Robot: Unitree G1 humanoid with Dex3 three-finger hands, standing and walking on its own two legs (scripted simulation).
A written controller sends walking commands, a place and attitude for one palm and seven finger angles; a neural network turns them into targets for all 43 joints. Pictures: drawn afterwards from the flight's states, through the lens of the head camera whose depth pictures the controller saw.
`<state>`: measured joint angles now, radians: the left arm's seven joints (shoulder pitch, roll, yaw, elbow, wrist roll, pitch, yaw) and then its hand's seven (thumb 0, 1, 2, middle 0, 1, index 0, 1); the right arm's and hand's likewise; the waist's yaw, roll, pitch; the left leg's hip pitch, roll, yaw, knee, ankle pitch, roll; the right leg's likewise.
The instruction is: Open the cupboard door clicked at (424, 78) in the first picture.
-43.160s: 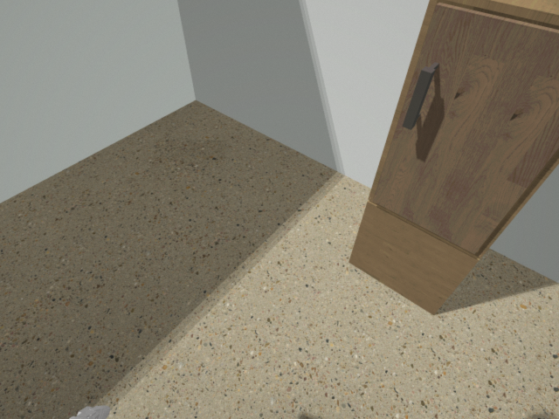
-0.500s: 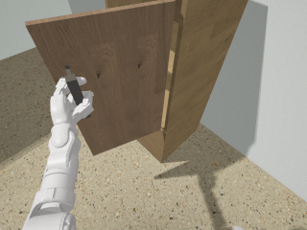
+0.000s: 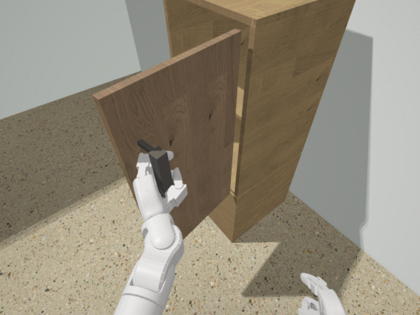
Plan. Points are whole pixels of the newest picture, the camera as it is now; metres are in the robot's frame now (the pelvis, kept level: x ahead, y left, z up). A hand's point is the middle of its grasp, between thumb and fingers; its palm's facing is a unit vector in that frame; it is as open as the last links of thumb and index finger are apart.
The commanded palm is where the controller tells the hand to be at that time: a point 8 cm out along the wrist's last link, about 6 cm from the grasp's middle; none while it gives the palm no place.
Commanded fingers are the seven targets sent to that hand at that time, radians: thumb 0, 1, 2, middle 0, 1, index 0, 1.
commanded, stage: open thumb and fingers to let go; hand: left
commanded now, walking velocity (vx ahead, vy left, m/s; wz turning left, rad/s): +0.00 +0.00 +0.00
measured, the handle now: (156, 172) +0.37 +0.12 +0.09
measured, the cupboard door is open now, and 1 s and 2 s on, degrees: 100 101 100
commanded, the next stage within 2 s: slide the hand sideways off the handle in 0.76 s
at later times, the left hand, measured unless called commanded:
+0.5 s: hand (174, 181) +0.34 +0.09 +0.09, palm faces +0.37 -0.93 +0.00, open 12.9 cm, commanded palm +0.31 +0.12 +0.09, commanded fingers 0.00 -0.50 0.30 -0.24 -0.85 -0.24 -0.85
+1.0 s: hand (174, 195) +0.32 +0.08 +0.09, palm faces +0.01 -1.00 -0.09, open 15.5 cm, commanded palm +0.30 +0.11 +0.09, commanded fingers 0.00 -0.50 0.30 -0.15 -0.30 -0.15 -0.30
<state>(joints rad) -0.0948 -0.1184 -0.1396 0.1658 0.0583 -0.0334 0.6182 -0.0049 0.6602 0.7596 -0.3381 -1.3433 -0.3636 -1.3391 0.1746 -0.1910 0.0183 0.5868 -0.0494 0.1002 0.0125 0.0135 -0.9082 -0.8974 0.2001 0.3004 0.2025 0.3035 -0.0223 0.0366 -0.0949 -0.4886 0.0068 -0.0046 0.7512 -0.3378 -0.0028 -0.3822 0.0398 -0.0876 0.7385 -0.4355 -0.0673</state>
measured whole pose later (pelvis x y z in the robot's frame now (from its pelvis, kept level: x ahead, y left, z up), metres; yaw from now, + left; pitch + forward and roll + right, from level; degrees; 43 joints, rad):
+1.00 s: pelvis -0.02 +0.03 -0.01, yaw +0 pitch +5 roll -1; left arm -0.23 0.02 -0.19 0.33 0.01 -0.17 0.26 -0.01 -0.50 0.30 -0.34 -0.48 -0.26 -0.50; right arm 0.22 -0.19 0.02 0.60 -0.01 0.05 0.00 0.02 -0.91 -0.90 0.20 0.30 0.20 0.30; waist 0.00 0.04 -0.08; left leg -0.57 -0.02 0.00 0.80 -0.32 0.04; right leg -0.46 0.01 -0.09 0.79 -0.42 -0.04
